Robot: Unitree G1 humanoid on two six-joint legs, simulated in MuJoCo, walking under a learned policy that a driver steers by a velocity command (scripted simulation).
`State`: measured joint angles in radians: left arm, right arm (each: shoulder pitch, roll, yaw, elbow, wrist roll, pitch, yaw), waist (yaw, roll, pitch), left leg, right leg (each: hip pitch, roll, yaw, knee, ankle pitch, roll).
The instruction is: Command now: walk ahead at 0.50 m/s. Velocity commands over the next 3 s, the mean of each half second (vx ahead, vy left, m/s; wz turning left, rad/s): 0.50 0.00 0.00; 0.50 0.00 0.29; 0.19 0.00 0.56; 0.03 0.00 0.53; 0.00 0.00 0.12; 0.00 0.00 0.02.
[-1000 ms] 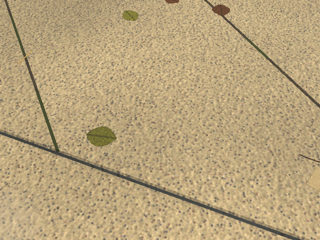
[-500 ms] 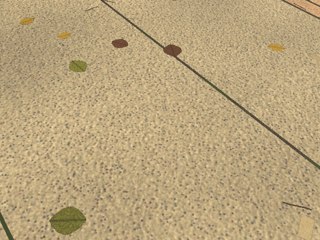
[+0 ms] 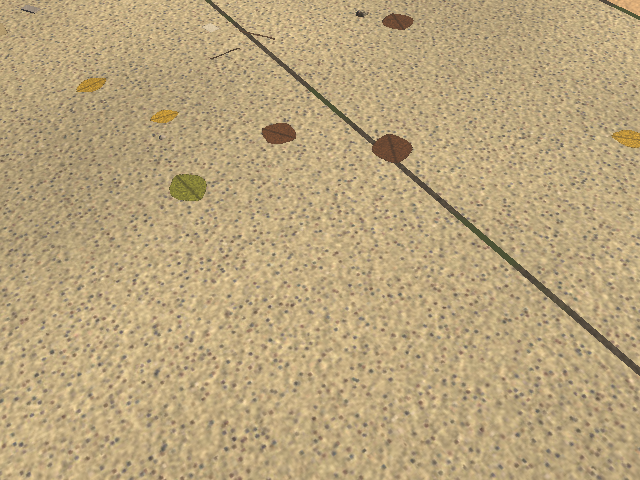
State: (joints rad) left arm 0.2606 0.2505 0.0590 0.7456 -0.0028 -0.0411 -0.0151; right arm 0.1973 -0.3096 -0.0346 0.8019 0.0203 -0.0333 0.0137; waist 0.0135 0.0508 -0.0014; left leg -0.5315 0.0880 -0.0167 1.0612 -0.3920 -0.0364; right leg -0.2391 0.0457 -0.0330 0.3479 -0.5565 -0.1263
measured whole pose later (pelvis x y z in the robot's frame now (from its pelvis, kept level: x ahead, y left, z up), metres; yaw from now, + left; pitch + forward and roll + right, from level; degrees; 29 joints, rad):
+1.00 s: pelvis +0.41 +0.01 +0.00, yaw +9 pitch +1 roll -1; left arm 0.41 0.22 0.05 0.90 0.00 -0.07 0.04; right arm 0.01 -0.23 -0.04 0.71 0.03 -0.04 0.07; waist 0.08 0.03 0.07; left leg -0.65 0.03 0.07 0.61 0.01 0.07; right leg 0.18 0.02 -0.28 0.21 -0.41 0.00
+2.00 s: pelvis +0.61 +0.04 +0.01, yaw +44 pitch +1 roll -1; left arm 0.15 0.30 0.07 0.72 0.01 0.02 0.03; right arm 0.17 -0.26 -0.06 0.61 -0.02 0.05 0.00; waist 0.02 -0.04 0.04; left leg -0.31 -0.02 0.00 0.58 -0.29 0.04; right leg -0.42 -0.09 -0.04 0.79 -0.47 0.05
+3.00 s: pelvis +0.61 +0.03 +0.02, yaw +45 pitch -2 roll +0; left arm 0.21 0.22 0.02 1.01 0.01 -0.01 0.04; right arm 0.18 -0.21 -0.05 0.99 0.00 0.01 -0.04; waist 0.01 0.00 0.05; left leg -0.22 -0.02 -0.03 0.49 -0.24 0.01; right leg -0.17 -0.01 0.00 0.48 -0.28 0.01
